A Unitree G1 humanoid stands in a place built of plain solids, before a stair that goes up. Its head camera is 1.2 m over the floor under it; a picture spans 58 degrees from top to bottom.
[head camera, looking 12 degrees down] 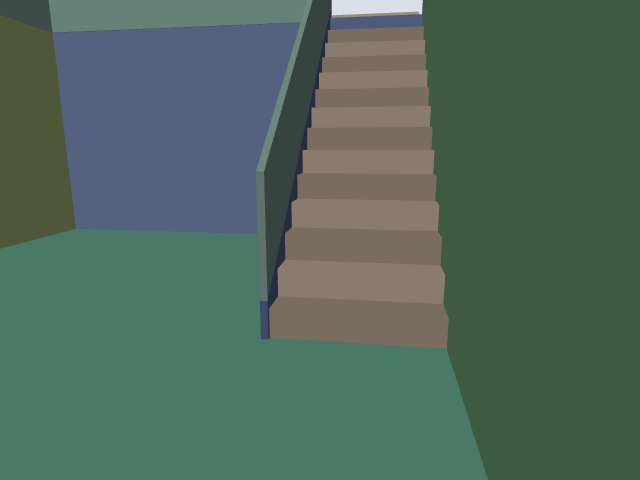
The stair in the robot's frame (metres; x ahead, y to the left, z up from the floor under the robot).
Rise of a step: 0.20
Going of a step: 0.25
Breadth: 1.12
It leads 8 degrees to the right of straight ahead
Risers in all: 14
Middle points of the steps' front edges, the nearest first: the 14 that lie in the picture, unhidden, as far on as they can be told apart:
2.53 -0.22 0.20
2.77 -0.26 0.40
3.01 -0.29 0.59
3.26 -0.33 0.79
3.50 -0.36 0.99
3.74 -0.40 1.18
3.99 -0.43 1.38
4.23 -0.47 1.58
4.47 -0.50 1.78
4.71 -0.54 1.97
4.96 -0.57 2.17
5.20 -0.61 2.37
5.44 -0.64 2.56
5.68 -0.68 2.76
